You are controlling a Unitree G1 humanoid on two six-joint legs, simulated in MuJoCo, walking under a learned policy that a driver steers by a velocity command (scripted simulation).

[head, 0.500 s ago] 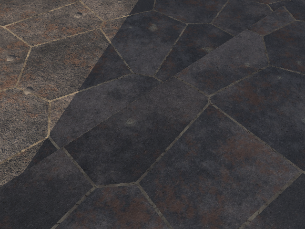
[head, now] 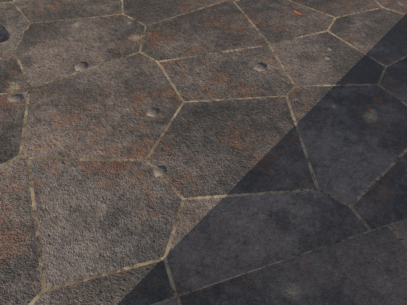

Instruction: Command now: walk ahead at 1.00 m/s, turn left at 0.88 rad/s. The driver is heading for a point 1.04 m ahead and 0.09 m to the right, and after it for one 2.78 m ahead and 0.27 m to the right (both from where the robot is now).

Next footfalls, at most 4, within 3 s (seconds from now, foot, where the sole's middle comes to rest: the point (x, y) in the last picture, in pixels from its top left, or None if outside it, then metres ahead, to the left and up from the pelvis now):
0.30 right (248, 296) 0.51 -0.12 -0.75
0.74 left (173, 221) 0.86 0.13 -0.86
1.08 right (245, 158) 1.18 -0.19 -0.87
1.50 left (233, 91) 1.64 -0.18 -0.86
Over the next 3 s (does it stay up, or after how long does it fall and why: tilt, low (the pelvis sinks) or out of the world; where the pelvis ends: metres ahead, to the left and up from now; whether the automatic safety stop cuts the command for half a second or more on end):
stays up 2.71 -0.33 -0.09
